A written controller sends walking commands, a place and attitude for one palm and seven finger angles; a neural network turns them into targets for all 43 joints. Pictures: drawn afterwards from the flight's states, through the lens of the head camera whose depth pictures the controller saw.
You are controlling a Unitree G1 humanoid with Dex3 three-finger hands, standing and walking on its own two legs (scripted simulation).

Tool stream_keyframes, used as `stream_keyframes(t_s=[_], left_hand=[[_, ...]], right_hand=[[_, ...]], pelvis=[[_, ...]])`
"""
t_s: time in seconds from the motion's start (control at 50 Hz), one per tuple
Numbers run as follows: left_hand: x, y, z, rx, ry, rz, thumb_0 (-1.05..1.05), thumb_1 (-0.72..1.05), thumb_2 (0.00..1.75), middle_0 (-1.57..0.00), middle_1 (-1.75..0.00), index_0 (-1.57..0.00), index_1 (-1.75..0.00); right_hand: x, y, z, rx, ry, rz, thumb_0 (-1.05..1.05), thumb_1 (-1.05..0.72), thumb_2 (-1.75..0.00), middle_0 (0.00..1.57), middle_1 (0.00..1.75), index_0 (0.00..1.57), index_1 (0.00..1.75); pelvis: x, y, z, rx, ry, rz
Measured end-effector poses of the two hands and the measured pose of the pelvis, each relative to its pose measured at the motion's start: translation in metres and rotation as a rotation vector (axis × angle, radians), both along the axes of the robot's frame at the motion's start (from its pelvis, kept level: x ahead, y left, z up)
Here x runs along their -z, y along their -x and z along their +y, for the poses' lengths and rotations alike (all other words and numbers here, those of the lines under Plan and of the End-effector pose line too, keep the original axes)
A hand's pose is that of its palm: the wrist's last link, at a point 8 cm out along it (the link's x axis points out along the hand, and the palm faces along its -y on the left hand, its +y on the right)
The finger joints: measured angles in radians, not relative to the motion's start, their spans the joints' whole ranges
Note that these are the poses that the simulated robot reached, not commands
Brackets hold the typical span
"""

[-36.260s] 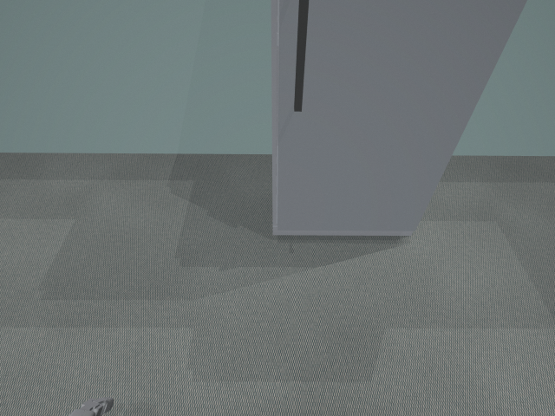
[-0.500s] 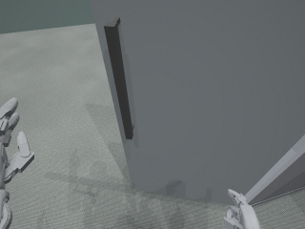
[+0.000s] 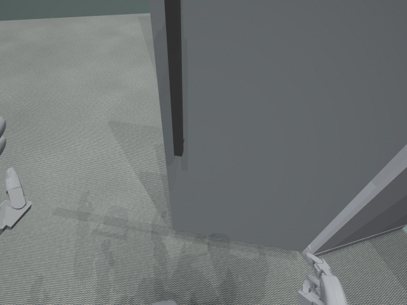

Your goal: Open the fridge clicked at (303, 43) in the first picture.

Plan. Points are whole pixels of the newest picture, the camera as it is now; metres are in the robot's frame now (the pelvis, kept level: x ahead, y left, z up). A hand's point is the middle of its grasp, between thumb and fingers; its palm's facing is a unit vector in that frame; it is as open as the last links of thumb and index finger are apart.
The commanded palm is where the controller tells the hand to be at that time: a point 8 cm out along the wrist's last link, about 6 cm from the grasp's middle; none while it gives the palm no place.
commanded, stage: step back with the hand held close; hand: left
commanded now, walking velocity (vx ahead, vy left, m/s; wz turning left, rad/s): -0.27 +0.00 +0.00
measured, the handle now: (178, 89) +0.52 +0.11 +0.16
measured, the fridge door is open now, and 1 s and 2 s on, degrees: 65 65 65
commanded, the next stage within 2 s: stop stepping back and stand still in 0.76 s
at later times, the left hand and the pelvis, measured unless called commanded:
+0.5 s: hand out of the picture +0.13 +0.26 +0.18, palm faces +0.40 -0.82 -0.42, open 7.4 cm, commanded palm +0.06 +0.30 +0.19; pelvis -0.08 +0.00 +0.00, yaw +0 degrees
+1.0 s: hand out of the picture +0.02 +0.32 +0.19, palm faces +0.36 -0.84 -0.40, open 7.4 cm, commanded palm -0.02 +0.36 +0.19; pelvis -0.18 +0.07 -0.01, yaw -3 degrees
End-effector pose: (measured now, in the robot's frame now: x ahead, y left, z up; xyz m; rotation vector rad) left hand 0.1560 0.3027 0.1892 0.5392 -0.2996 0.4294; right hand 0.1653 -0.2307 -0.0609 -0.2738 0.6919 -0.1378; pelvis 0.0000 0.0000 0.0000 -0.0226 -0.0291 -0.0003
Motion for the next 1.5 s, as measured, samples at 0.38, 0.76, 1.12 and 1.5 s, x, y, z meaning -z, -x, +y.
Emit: stream_keyframes(t_s=[0.38, 0.76, 1.12, 1.5], left_hand=[[-0.011, 0.059, 0.011, 0.003, -0.079, -0.049, 0.01, 0.88, 0.9, -0.21, -0.3, -0.21, -0.3], [-0.011, 0.09, 0.057, 0.099, -0.035, -0.132, 0.01, 0.88, 0.89, -0.21, -0.31, -0.22, -0.3], [-0.012, 0.192, 0.113, 0.092, 0.045, -0.289, 0.01, 0.88, 0.89, -0.21, -0.31, -0.22, -0.3], [-0.031, 0.254, 0.161, 0.111, -0.139, -0.062, 0.01, 0.88, 0.89, -0.21, -0.31, -0.22, -0.3]], right_hand=[[0.009, 0.06, 0.005, -0.022, 0.006, 0.036, 0.01, -0.9, -0.9, 0.2, 0.3, 0.21, 0.3], [-0.017, 0.105, 0.033, 0.043, 0.091, -0.017, 0.01, -0.91, -0.9, 0.2, 0.3, 0.2, 0.3], [-0.005, 0.211, 0.097, 0.049, 0.071, -0.009, 0.01, -0.9, -0.9, 0.2, 0.3, 0.21, 0.3], [0.006, 0.31, 0.142, 0.103, 0.044, 0.12, 0.01, -0.9, -0.9, 0.2, 0.3, 0.21, 0.3]], pelvis=[[0.001, 0.054, 0.001, -0.022, 0.048, 0.07], [-0.002, 0.102, 0.044, -0.011, 0.101, 0.019], [0.014, 0.179, 0.098, 0.046, 0.071, -0.009], [-0.001, 0.26, 0.162, 0.103, -0.012, 0.014]])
